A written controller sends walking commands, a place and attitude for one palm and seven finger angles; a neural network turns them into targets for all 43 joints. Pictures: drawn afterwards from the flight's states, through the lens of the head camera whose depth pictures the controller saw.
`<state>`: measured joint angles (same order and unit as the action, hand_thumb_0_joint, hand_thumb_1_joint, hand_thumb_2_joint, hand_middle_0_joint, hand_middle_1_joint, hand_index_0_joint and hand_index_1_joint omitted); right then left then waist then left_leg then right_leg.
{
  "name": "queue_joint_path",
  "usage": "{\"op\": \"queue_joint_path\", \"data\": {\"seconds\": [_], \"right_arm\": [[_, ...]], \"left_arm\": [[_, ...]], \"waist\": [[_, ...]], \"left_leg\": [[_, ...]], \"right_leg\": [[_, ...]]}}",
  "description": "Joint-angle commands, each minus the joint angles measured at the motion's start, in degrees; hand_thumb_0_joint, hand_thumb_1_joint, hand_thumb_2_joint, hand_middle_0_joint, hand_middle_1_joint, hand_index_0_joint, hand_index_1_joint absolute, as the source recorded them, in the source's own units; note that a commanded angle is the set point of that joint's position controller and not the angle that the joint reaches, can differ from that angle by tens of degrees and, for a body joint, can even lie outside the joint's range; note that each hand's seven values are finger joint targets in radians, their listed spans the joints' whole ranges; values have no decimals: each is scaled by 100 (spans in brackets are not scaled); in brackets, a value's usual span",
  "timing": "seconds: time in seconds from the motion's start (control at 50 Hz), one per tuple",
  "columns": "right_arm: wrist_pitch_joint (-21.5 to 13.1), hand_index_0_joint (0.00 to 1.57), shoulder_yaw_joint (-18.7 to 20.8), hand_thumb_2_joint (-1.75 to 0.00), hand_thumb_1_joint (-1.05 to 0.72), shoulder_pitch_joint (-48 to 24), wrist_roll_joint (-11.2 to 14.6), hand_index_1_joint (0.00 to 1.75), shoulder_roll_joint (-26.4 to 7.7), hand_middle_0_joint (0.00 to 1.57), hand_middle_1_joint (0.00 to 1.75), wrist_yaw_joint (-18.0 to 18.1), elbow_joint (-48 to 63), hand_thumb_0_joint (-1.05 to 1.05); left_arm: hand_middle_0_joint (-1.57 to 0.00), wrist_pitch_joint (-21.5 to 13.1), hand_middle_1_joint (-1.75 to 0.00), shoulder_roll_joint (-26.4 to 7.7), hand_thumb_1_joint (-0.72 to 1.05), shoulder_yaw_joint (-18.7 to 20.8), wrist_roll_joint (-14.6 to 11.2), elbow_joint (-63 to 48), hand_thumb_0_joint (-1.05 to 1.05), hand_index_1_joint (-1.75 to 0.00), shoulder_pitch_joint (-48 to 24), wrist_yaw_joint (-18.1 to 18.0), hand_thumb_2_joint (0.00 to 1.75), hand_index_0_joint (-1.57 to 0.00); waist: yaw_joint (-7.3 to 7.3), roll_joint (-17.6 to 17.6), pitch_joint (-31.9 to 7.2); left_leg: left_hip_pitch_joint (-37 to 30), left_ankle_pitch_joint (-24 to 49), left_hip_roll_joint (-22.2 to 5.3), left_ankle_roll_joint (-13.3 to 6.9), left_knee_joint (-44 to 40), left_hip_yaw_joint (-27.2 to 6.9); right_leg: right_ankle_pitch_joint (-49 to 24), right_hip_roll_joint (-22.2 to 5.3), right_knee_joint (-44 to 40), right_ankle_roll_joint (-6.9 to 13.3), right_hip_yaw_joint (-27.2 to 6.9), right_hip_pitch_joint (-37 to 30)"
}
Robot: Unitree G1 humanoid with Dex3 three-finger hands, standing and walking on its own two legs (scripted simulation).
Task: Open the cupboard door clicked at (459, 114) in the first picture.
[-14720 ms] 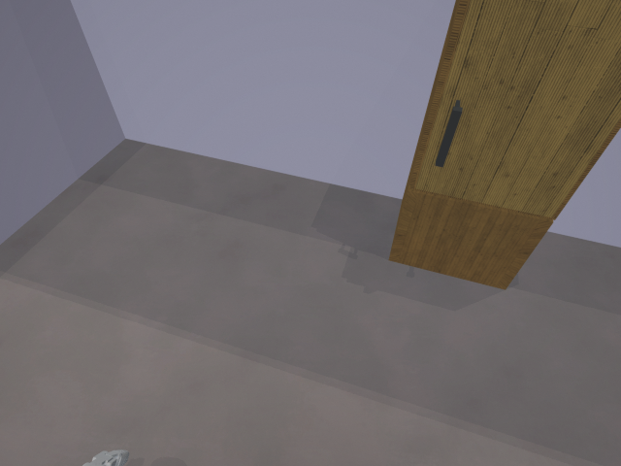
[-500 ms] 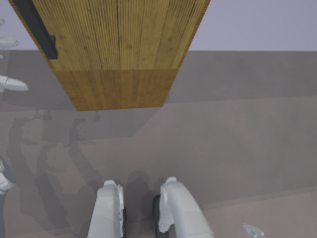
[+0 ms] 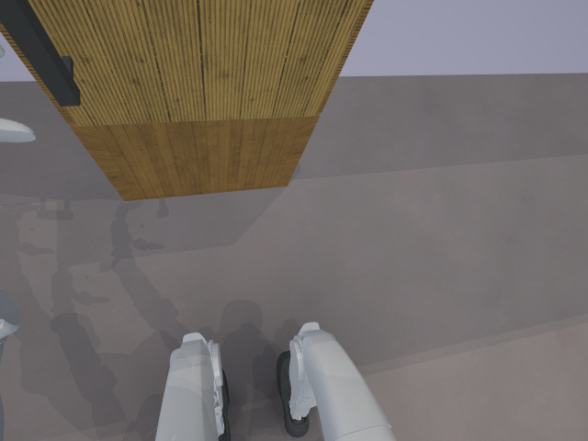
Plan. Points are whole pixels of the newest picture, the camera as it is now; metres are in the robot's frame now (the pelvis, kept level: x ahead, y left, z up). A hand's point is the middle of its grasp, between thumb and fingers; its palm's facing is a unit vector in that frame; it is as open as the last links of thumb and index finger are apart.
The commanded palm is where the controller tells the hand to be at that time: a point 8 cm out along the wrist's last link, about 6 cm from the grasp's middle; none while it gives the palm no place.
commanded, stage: move the hooked fingers beside the handle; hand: left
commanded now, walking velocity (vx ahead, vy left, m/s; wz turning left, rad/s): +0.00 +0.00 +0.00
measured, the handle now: (37, 29) +0.58 +0.26 +0.05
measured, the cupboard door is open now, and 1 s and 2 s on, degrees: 0 0 0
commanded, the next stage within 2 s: slide the fingers in behind the handle in 0.52 s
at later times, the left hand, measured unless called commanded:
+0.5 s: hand out of the picture +0.52 +0.31 +0.04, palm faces +0.12 -0.99 -0.02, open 13.9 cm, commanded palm +0.52 +0.32 +0.04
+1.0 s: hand (5, 84) +0.52 +0.28 +0.04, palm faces +0.10 -0.99 -0.02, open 13.9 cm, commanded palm +0.51 +0.30 +0.04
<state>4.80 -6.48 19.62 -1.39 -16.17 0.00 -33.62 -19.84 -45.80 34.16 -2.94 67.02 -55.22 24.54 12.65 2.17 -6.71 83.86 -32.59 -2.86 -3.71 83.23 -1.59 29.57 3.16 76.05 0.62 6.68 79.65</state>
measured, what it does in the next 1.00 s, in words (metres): stands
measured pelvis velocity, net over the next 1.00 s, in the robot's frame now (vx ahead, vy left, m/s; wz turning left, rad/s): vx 0.00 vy -0.01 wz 0.01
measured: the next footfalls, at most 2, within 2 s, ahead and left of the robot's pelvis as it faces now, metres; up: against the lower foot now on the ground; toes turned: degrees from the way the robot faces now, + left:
none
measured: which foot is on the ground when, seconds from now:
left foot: down 0.00-1.00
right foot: down 0.00-1.00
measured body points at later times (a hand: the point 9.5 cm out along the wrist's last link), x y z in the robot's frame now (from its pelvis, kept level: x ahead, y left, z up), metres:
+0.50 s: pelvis +0.00 +0.00 +0.00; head +0.20 +0.06 +0.40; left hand +0.51 +0.36 +0.04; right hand +0.05 -0.27 -0.09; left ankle +0.04 +0.08 -0.58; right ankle +0.05 -0.12 -0.58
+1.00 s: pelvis +0.00 -0.01 +0.00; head +0.20 +0.05 +0.40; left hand +0.51 +0.33 +0.04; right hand +0.03 -0.28 -0.10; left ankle +0.04 +0.08 -0.58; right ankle +0.05 -0.12 -0.58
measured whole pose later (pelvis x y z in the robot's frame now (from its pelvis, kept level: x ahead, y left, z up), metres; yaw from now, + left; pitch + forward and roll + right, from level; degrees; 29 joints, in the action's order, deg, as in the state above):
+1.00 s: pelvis +0.00 -0.01 +0.00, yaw +1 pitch +32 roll -7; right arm 5.1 -5.4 18.1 -1.3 -16.2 -0.1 -34.4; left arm -21.0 -41.0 30.6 -3.8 65.3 -53.8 21.9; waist 11.9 2.0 -7.1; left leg 82.5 -32.5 -2.6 -3.1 82.7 -2.1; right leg 29.9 3.0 76.0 1.2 7.0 78.4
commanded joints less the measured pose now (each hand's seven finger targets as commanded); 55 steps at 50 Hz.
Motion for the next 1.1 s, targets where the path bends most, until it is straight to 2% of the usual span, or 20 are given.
{"op": "queue_joint_path", "data": {"seconds": [0.0, 0.08, 0.18, 0.3, 0.36, 0.48, 0.5, 0.54, 0.56, 0.62, 0.66, 0.72, 0.76, 0.84, 0.88, 0.9, 0.92, 0.96, 1.06, 1.08], "right_arm": [[-44, 20, 506, -90, -90, 1105, -6, 30, -1339, 20, 30, 107, 173, 0], [-19, 20, 510, -90, -90, 1101, 4, 30, -1334, 20, 30, 105, 142, 0], [-12, 20, 558, -90, -90, 1120, 21, 30, -1363, 20, 30, 129, 80, 0], [21, 20, 619, -90, -90, 1114, -13, 30, -1344, 20, 30, 104, 69, 0], [17, 20, 589, -90, -90, 1071, -13, 30, -1310, 20, 30, 107, 63, 0], [25, 20, 539, -90, -90, 1009, -23, 30, -1294, 20, 30, 95, 109, 0], [25, 20, 549, -90, -90, 1004, -20, 30, -1274, 20, 30, 89, 115, 0], [24, 20, 531, -90, -90, 984, 0, 30, -1289, 20, 30, 96, 126, 0], [19, 20, 522, -90, -90, 988, 4, 30, -1284, 20, 30, 108, 123, 0], [6, 20, 494, -90, -90, 986, 37, 30, -1319, 20, 30, 148, 183, 0], [-29, 20, 507, -90, -90, 990, 37, 30, -1289, 20, 30, 144, 175, 0], [-22, 20, 550, -90, -90, 1041, 21, 30, -1297, 20, 30, 120, 151, 0], [-27, 20, 580, -90, -90, 1052, 4, 30, -1276, 20, 30, 90, 120, 0], [-14, 20, 596, -90, -90, 1034, 10, 30, -1259, 20, 30, 78, 68, 0], [-15, 20, 599, -90, -90, 1038, 4, 30, -1262, 20, 30, 75, 75, 0], [-22, 20, 601, -90, -90, 1030, 0, 30, -1244, 20, 30, 70, 70, 0], [-21, 20, 591, -90, -90, 1039, -2, 30, -1254, 20, 30, 75, 65, 0], [-46, 20, 569, -90, -90, 1012, -6, 30, -1222, 20, 30, 84, 64, 0], [-68, 20, 570, -90, -90, 1004, -27, 30, -1202, 20, 30, 63, 77, 0], [-67, 20, 566, -90, -90, 993, -22, 30, -1203, 20, 30, 55, 60, 0]], "left_arm": [[-30, -446, -120, -2377, -50, 411, -111, -1231, 0, -120, -2039, -105, 30, -30], [-30, -445, -120, -2034, -50, 110, -125, -1166, 0, -120, -2007, 50, 30, -30], [-30, -387, -120, -1583, -50, -161, -336, -1068, 0, -120, -1996, 280, 30, -30], [-30, -458, -120, -1585, -50, -66, -331, -1560, 0, -120, -2010, 130, 30, -30], [-30, -470, -120, -1678, -50, 31, -297, -1514, 0, -120, -2156, -21, 30, -30], [-30, -536, -120, -1941, -50, 117, -141, -1535, 0, -120, -2132, -162, 30, -30], [-30, -536, -120, -1747, -50, -20, -157, -1568, 0, -120, -2125, -144, 30, -30], [-30, -484, -120, -1712, -50, -35, -179, -1231, 0, -120, -1934, -101, 30, -30], [-30, -471, -120, -1587, -50, -127, -202, -1107, 0, -120, -1971, -62, 30, -30], [-30, -346, -120, -1734, -50, -59, -259, -856, 0, -120, -1928, 33, 30, -30], [-30, -384, -120, -1542, -50, -201, -299, -1032, 0, -120, -2079, 77, 30, -30], [-30, -500, -120, -1704, -50, -28, -315, -1301, 0, -120, -1960, 52, 30, -30], [-30, -582, -120, -1544, -50, -62, -344, -1459, 0, -120, -1984, -7, 30, -30], [-30, -527, -120, -1269, -50, -218, -349, -1471, 0, -120, -2055, -145, 30, -30], [-30, -532, -120, -1356, -50, -157, -286, -1543, 0, -120, -2106, -246, 30, -30], [-30, -515, -120, -1242, -50, -224, -277, -1519, 0, -120, -2127, -292, 30, -30], [-30, -520, -120, -1412, -50, -77, -253, -1479, 0, -120, -2078, -350, 30, -30], [-30, -568, -120, -1422, -50, -99, -213, -1499, 0, -120, -2221, -430, 30, -30], [-30, -663, -120, -1325, -50, -161, -163, -1429, 0, -120, -2096, -505, 30, -30], [-30, -647, -120, -1149, -50, -302, -185, -1337, 0, -120, -2079, -489, 30, -30]], "waist": [[-163, 1528, -3370], [-72, 1662, -3298], [35, 1527, -3380], [-138, 1927, -3697], [-56, 1636, -3526], [-143, 1858, -3530], [-107, 1832, -3556], [-65, 1483, -3322], [-3, 1469, -3197], [-17, 1122, -3117], [12, 1276, -3276], [-115, 1462, -3599], [-119, 1627, -3629], [-52, 1451, -3466], [-104, 1545, -3510], [-81, 1577, -3485], [-114, 1416, -3469], [-77, 1427, -3374], [-106, 1504, -3455], [-43, 1475, -3412]], "left_leg": [[-3310, 2496, -69, 240, -1026, -693], [-3538, 2665, -96, 258, -1014, -735], [-3724, 2863, -100, 261, -944, -807], [-4332, 3356, -126, 423, -1011, -936], [-3994, 3079, -102, 326, -967, -849], [-3994, 3029, -95, 362, -1025, -803], [-4044, 3098, -90, 353, -1018, -795], [-3667, 2716, -82, 276, -1027, -744], [-3624, 2645, -78, 251, -1029, -762], [-3018, 2246, -28, 151, -975, -630], [-3142, 2373, -31, 148, -936, -630], [-3471, 2719, -47, 218, -929, -657], [-3737, 2894, -65, 271, -968, -741], [-3622, 2559, -62, 239, -1030, -716], [-3703, 2514, -66, 265, -1084, -745], [-3665, 2432, -46, 254, -1086, -717], [-3560, 2349, -47, 249, -1093, -721], [-3406, 2279, -32, 212, -1061, -666], [-3447, 2388, -27, 221, -1049, -629], [-3452, 2379, -28, 221, -1051, -630]], "right_leg": [[-1092, 42, -708, 98, -263, -1118], [-1147, 35, -706, 105, -229, -893], [-1250, 30, -709, 88, -198, -719], [-1260, -4, -683, 109, -162, -538], [-1280, 18, -711, 106, -204, -715], [-1217, 23, -710, 125, -212, -839], [-1268, 18, -728, 116, -217, -851], [-1191, 33, -772, 99, -228, -985], [-1149, 29, -774, 105, -234, -892], [-1094, 33, -781, 66, -291, -1196], [-1190, 26, -747, 79, -307, -1145], [-1315, 40, -718, 92, -290, -1156], [-1307, 30, -696, 113, -257, -980], [-1173, 17, -780, 84, -268, -1003], [-1107, 12, -760, 98, -256, -971], [-1084, 4, -794, 94, -278, -967], [-1053, 8, -785, 94, -270, -1045], [-1048, 11, -784, 103, -308, -1111], [-1120, 10, -781, 118, -331, -1185], [-1121, 13, -804, 106, -322, -1136]]}}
